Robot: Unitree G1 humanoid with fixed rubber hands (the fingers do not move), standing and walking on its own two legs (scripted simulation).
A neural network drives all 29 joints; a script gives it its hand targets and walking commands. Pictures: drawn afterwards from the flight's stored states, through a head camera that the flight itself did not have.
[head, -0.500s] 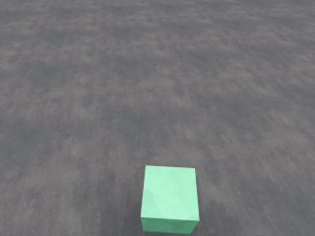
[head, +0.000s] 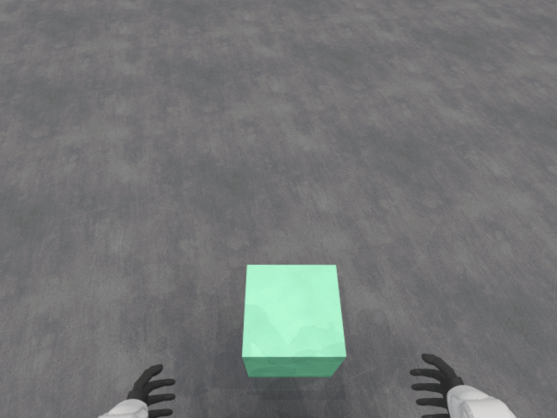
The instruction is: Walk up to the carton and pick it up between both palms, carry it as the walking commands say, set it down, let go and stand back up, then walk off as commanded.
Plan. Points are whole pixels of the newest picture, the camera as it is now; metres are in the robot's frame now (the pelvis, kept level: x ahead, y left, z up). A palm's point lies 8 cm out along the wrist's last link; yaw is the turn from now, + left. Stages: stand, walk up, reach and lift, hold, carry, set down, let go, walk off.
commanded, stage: reach and lift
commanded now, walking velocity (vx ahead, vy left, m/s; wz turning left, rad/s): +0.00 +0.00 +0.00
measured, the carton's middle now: (290, 323) +0.43 -0.04 -0.61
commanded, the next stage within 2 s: none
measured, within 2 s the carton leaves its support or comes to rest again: neither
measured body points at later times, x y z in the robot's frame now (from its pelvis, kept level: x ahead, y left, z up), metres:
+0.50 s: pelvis -0.09 -0.01 -0.06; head +0.07 -0.01 +0.36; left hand +0.22 +0.21 -0.16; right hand +0.24 -0.26 -0.16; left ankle +0.00 +0.11 -0.72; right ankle -0.01 -0.10 -0.72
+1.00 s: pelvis -0.08 -0.01 -0.09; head +0.18 -0.02 +0.27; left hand +0.38 +0.19 -0.20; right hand +0.40 -0.26 -0.18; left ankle +0.00 +0.11 -0.72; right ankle -0.01 -0.10 -0.72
